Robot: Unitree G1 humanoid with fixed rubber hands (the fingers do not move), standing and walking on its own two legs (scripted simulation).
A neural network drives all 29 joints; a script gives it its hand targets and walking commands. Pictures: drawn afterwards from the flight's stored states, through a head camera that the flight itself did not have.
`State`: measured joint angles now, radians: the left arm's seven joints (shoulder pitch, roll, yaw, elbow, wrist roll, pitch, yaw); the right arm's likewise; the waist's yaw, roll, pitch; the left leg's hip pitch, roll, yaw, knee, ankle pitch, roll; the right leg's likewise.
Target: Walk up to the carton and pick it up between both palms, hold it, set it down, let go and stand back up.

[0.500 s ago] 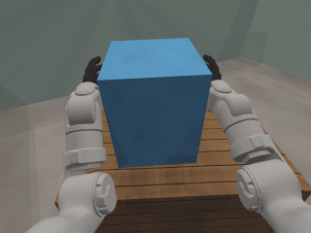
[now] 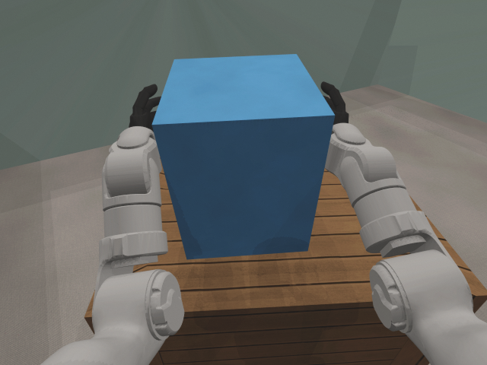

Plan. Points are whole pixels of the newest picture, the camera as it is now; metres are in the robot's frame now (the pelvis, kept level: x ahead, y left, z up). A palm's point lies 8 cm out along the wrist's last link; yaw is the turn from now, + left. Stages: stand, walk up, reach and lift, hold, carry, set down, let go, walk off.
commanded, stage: set down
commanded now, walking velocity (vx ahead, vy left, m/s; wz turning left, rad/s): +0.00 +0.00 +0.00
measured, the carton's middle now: (241, 156) +0.38 +0.00 +0.22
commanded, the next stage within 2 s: none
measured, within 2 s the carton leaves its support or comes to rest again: neither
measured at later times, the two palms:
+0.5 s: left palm (143, 153) +0.39 +0.16 +0.23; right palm (316, 166) +0.38 -0.13 +0.20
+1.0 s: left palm (156, 167) +0.40 +0.15 +0.19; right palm (320, 179) +0.38 -0.14 +0.17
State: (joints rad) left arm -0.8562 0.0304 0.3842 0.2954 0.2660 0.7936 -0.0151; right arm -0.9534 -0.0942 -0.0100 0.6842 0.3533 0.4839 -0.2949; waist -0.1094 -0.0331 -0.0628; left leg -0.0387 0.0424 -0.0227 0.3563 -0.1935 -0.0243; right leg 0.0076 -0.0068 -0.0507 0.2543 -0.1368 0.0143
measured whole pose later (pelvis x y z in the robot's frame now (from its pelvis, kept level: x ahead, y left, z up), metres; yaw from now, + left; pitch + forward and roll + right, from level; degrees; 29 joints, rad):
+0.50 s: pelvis +0.01 +0.01 +0.00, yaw +2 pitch -11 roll -2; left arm -0.79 0.00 0.33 0.33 0.35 0.52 -0.07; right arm -0.75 0.03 -0.16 0.73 0.11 0.08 -0.20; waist -0.09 -0.10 0.07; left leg 0.04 0.03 -0.05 0.37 -0.22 -0.02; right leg 0.11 -0.02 -0.08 0.24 -0.16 0.02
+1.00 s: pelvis +0.01 +0.01 +0.00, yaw +1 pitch -9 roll -2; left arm -0.73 -0.02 0.31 0.37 0.30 0.46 -0.02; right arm -0.70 0.01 -0.12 0.71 0.11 0.07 -0.20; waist -0.10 -0.07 0.08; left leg 0.01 0.02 -0.03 0.38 -0.23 -0.01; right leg 0.08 -0.02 -0.06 0.24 -0.16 0.03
